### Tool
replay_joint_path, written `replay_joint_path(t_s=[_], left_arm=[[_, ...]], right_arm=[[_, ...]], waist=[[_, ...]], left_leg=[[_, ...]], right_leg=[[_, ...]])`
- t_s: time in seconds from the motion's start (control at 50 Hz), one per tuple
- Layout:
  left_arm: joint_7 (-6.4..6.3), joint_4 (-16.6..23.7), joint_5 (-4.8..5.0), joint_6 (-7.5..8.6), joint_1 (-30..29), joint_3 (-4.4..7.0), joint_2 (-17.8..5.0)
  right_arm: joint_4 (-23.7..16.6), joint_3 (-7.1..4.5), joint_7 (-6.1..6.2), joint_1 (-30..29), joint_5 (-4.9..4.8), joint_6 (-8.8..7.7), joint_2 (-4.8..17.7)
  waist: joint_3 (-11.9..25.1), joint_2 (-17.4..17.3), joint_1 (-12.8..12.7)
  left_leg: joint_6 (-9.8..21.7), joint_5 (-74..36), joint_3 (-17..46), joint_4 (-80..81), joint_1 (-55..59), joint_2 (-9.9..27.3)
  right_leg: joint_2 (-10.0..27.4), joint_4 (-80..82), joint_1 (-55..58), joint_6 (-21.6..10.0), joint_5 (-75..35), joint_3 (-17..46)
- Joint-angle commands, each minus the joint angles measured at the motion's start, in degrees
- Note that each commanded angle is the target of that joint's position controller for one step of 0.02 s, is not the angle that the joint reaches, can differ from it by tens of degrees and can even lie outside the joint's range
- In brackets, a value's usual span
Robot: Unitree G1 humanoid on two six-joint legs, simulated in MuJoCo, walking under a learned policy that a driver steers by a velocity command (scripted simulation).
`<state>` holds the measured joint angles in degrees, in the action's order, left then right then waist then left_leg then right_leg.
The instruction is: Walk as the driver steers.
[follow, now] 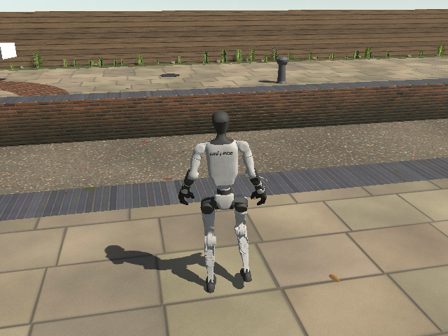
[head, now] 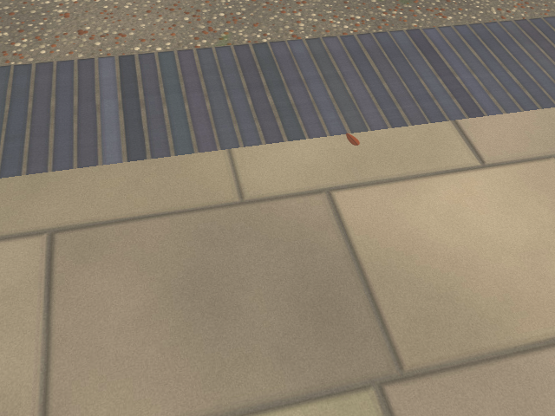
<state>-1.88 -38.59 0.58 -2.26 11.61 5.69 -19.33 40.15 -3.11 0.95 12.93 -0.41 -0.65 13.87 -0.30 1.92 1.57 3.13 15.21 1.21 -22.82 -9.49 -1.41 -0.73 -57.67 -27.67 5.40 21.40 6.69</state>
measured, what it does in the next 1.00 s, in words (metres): walks ahead, turning left: right foot, then left foot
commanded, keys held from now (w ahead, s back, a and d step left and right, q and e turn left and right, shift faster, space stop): w+q+shift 0.52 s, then w+shift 0.02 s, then w+e+shift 0.46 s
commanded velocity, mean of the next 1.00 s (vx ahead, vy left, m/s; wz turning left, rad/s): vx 0.83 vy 0.00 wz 0.23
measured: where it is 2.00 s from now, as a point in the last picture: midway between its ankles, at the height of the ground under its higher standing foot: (150, 157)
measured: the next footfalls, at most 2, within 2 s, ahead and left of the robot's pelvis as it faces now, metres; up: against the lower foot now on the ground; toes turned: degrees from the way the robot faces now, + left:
right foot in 0.16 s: +0.07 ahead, -0.16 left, +0.00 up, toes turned +8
left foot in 0.58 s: +0.39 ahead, +0.20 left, +0.00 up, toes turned +31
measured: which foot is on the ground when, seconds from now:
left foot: down 0.00-0.16, up 0.18-0.56, down 0.58-1.00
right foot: up 0.00-0.14, down 0.16-0.60, up 0.62-1.00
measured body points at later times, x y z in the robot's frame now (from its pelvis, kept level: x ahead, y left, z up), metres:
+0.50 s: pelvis +0.20 +0.02 -0.03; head +0.22 +0.03 +0.42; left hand +0.06 +0.28 -0.15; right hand +0.50 -0.14 -0.10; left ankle +0.32 +0.17 -0.69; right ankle +0.03 -0.17 -0.75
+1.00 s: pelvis +0.57 +0.24 -0.03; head +0.60 +0.25 +0.42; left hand +0.64 +0.52 -0.15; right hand +0.64 -0.01 -0.16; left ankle +0.37 +0.18 -0.73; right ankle +0.80 +0.25 -0.70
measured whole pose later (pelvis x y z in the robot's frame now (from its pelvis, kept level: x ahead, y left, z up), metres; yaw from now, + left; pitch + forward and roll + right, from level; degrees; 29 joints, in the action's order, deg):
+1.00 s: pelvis +0.57 +0.24 -0.03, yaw +17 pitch +0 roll +0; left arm 3.8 -45.5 -0.1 0.8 8.2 1.0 -15.4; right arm 51.9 -1.0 1.3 24.9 0.9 -6.1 13.4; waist -3.6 1.2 0.8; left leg 2.4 22.2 -16.4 -9.6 16.4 -6.9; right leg -0.1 -43.0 -41.4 -7.5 -5.2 -9.9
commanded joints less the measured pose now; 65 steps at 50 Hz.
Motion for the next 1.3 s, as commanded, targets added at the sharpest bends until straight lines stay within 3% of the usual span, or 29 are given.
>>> replay_joint_path(t_s=[0.02, 0.08, 0.14, 0.16, 0.18, 0.2, 0.22, 0.26, 0.38, 0.48, 0.54, 0.58, 0.6, 0.62, 0.64, 0.68, 0.72, 0.82, 0.94, 1.02, 1.04, 1.06, 1.08, 1.1, 1.12, 1.14, 1.16, 1.22, 1.3], left_arm=[[0.98, 7.5, 0.33, 3.52, -9.2, -0.68, -2.4], [2.02, 6.4, 1.02, 6.89, -7.7, -0.51, -2.6], [1.87, 2.9, 1.77, 8.72, 0.9, 0.53, -3.9], [0.89, 0.0, -4.78, 6.87, 11.1, 0.06, -5.1], [0.16, 0.2, -6.07, 6.04, 18.5, 1.13, -11.2], [-0.17, 0.0, -5.66, 5.30, 14.9, 1.92, -12.9], [0.30, 0.7, -4.86, 5.49, 11.1, 0.35, -7.6], [0.83, 1.3, -3.65, 5.92, 6.6, -1.34, -3.2], [1.43, -2.6, -2.92, 8.16, 9.6, -1.73, -2.5], [0.97, -6.2, -2.94, 8.54, 11.7, -1.50, -4.0], [0.41, -7.4, -3.11, 7.43, 13.3, -0.81, -8.6], [0.40, -7.3, -2.91, 6.56, 11.6, -0.81, -10.4], [1.07, -6.5, -3.25, 6.53, 13.1, -2.03, -5.1], [2.14, -1.8, -0.57, 7.14, 17.3, -3.71, 0.5], [1.87, -1.1, -0.76, 7.71, 6.1, -2.51, -5.7], [2.07, -2.5, 0.04, 7.71, 6.7, -3.19, -2.9], [3.16, -5.7, -1.15, 5.07, 12.0, -3.44, -0.7], [4.65, -6.1, -0.33, 2.67, 4.0, -3.18, 1.5], [5.82, -3.3, -0.54, 4.19, -4.8, -4.45, 2.2], [5.27, -8.5, -1.02, 2.43, 14.8, -1.99, -5.1], [4.54, -12.5, -1.12, 2.11, 29.1, -0.33, -8.0], [3.48, -14.8, 0.20, 2.30, 35.4, 0.94, -9.1], [2.90, -16.0, 0.36, 2.01, 28.7, 0.47, -8.1], [2.68, -12.2, -1.24, 2.43, 19.8, -0.04, -9.1], [2.12, -9.7, -1.81, 2.54, 17.0, 0.34, -8.2], [1.86, -9.2, -2.39, 2.86, 14.3, 0.01, -5.5], [1.80, -9.1, -2.13, 3.53, 12.1, -0.25, -5.4], [1.71, -8.5, -1.35, 6.62, 10.4, -0.65, -5.7], [2.44, -8.7, -0.33, 7.41, 12.8, 0.61, -6.9]], right_arm=[[-2.5, -2.66, 0.05, 2.0, -0.83, -0.79, 11.9], [-2.0, -3.15, -0.22, 3.8, -1.35, -1.43, 13.7], [-3.0, -2.34, -0.35, 0.8, -2.23, -1.58, 10.7], [-2.4, -3.16, -1.63, -1.4, 1.99, -1.34, 10.0], [-6.3, -1.45, -1.92, -4.1, 1.42, -1.79, 3.3], [-8.3, -1.39, -2.01, -7.7, 1.77, -1.48, 5.6], [-7.3, -1.78, -2.40, -8.3, 1.98, -0.91, 6.9], [-4.6, -2.24, -4.05, -3.1, 1.98, -0.21, 7.6], [-7.1, -1.38, -6.68, -9.5, 2.44, 1.31, 7.0], [-10.1, 0.61, -7.84, -17.8, 2.47, 1.23, 5.4], [-8.4, 0.30, -6.24, -10.2, 1.95, 1.18, 6.7], [-1.0, -2.13, -4.50, 13.0, 2.72, 0.55, 11.0], [1.0, -3.93, -3.27, 15.5, 3.19, 0.57, 16.6], [-1.2, -4.40, -2.85, 11.8, 3.24, 0.35, 22.1], [-1.9, -4.49, -2.45, 11.7, 2.75, 0.38, 18.9], [1.4, -2.97, -1.43, 8.4, 3.76, -1.51, 13.9], [1.8, -1.48, -1.38, 4.0, 3.05, -3.56, 9.9], [5.3, -0.54, -2.52, 6.5, 1.57, -6.65, 6.7], [7.4, 0.83, -0.39, 8.7, 1.01, -6.95, 6.5], [5.7, -0.92, 3.17, 3.1, 1.77, -4.88, 13.4], [3.9, -1.45, 3.25, -2.7, 2.40, -3.91, 14.7], [3.6, -1.50, 2.03, -7.6, 1.97, -3.04, 12.8], [0.1, 1.74, 0.36, -10.8, 3.57, -4.07, 2.0], [-5.1, 3.22, -0.30, -2.6, 2.16, -5.10, -1.0], [-6.4, 3.85, -1.10, -1.2, 3.42, -6.93, 2.4], [-5.1, 3.14, -1.42, -2.5, 3.79, -7.46, 6.5], [-5.0, 3.04, -1.35, -3.8, 4.73, -6.86, 7.3], [-6.2, 3.98, -1.45, -7.6, 5.16, -3.25, 6.9], [-10.3, 5.42, -2.18, -18.2, 2.31, -3.11, 3.6]], waist=[[-2.8, -12.3, 2.6], [-2.8, -11.6, 1.1], [-0.8, -8.4, -4.7], [4.5, -2.9, -9.5], [8.6, 10.9, -13.0], [2.4, 10.7, -11.8], [-2.3, 4.6, -9.5], [-1.5, 5.7, -5.3], [-7.8, 4.9, -3.4], [-11.3, 2.3, -3.9], [-2.7, 5.2, 1.6], [8.7, 4.6, 12.7], [12.2, -4.9, 10.6], [21.7, -19.0, 3.4], [19.0, -5.3, 9.0], [2.0, 1.0, 2.7], [-1.5, -2.0, -2.8], [-8.9, -4.4, -2.4], [-6.5, -5.0, -2.3], [5.0, -9.4, -14.6], [8.4, -8.4, -21.9], [7.1, 0.6, -25.4], [-1.8, 12.9, -16.5], [5.0, 11.0, -5.7], [6.8, 4.7, -5.3], [0.1, -5.7, -3.1], [-4.0, -8.4, -0.6], [-8.8, -8.9, 1.2], [-6.5, -2.8, -5.0]], left_leg=[[10.4, 12.7, 21.0, 13.5, 4.6, 12.9], [10.5, 12.2, 21.8, 12.6, 0.0, 12.1], [7.4, 10.4, 20.9, 6.8, -12.1, 8.2], [4.1, 13.0, 12.4, -6.3, -23.9, 1.7], [1.8, 19.1, 4.3, -24.7, -36.7, -3.7], [1.8, 15.1, 2.6, -33.3, -45.1, 0.1], [1.9, 9.6, 4.7, -38.2, -46.0, 2.6], [0.3, 3.5, 3.1, -41.6, -41.7, 4.1], [-1.1, -6.7, 1.3, -45.8, -45.3, 6.3], [3.9, -8.7, -8.8, -27.6, -34.7, 5.5], [8.6, -0.9, -13.6, -23.8, -18.8, -2.4], [11.4, 0.9, -7.3, -16.7, 11.8, -5.7], [11.0, 13.5, 7.4, -13.3, 25.6, 4.4], [14.7, 27.5, 42.8, 0.9, 35.9, 22.0], [11.6, 27.1, 41.8, 7.1, 30.0, 20.1], [9.0, 13.3, 26.3, 8.6, 9.7, 19.2], [5.2, 7.9, 14.8, 12.0, -2.0, 15.7], [-3.6, -17.8, -6.2, 17.6, -2.4, 8.1], [-5.6, -61.8, -17.5, 15.2, 8.6, 7.0], [-6.2, -90.9, -16.4, -10.9, 13.1, 12.4], [-5.5, -86.3, -14.7, -29.7, 5.6, 12.6], [-4.4, -39.8, -15.5, -59.1, -5.5, 4.0], [-3.3, 13.7, -9.9, -78.8, -28.2, -5.3], [-4.2, 15.0, 1.6, -82.7, -41.5, -4.1], [-2.7, 11.4, 6.7, -75.1, -43.3, -1.5], [-2.4, 6.6, 6.5, -67.8, -41.5, 1.8], [-3.3, 5.7, 5.8, -62.4, -38.4, 3.4], [-7.0, 1.9, 2.7, -44.6, -27.3, 7.8], [-7.5, -16.1, -1.3, -19.2, -17.4, 6.5]], right_leg=[[1.3, 13.9, -5.9, -0.2, 0.3, -4.6], [-1.3, 27.6, 6.0, -2.1, 2.1, -5.4], [0.9, 40.3, 27.8, -5.6, -13.0, -5.1], [6.6, 39.0, 44.7, -7.4, -3.2, -1.0], [22.3, 44.1, 53.0, -10.1, 16.2, 17.8], [28.0, 47.2, 43.5, -14.6, 21.1, 27.0], [24.3, 47.0, 39.3, -13.7, 19.5, 21.9], [18.7, 48.0, 34.5, -10.6, 9.6, 10.1], [16.2, 53.0, 27.8, -10.4, -6.3, -6.8], [14.6, 54.5, 27.1, -9.1, -27.7, -19.5], [16.4, 36.8, 32.9, -8.8, -78.7, -22.2], [17.4, 9.9, 21.6, -10.0, -77.0, -20.4], [10.9, -12.6, 6.8, -9.5, -28.5, -19.3], [2.0, -31.6, -11.2, -8.1, 7.5, -10.4], [2.6, -33.6, -14.3, -9.2, -1.3, -2.0], [6.4, -26.8, -12.5, -9.7, -7.3, -1.5], [8.8, -20.6, -4.9, -9.1, -9.6, -0.5], [7.2, -8.9, -11.2, -9.1, -19.6, -3.9], [0.3, 12.2, -6.7, -12.6, -29.1, -18.2], [-6.1, 15.2, 16.6, -15.9, -22.3, -19.3], [-4.4, 17.0, 29.4, -19.4, -18.3, -13.8], [-0.3, 25.5, 37.5, -24.3, -19.9, -7.3], [0.1, 17.5, 37.2, -25.2, -25.9, 0.3], [7.4, 24.7, 42.7, -33.5, -19.0, 24.3], [13.9, 41.2, 40.1, -34.2, 5.8, 39.6], [13.7, 47.3, 30.6, -30.9, 14.5, 38.9], [11.7, 48.3, 22.0, -28.9, 12.2, 35.4], [4.0, 50.8, 3.4, -26.4, 1.2, 22.7], [-1.6, 48.6, 4.0, -21.7, -19.2, 13.6]])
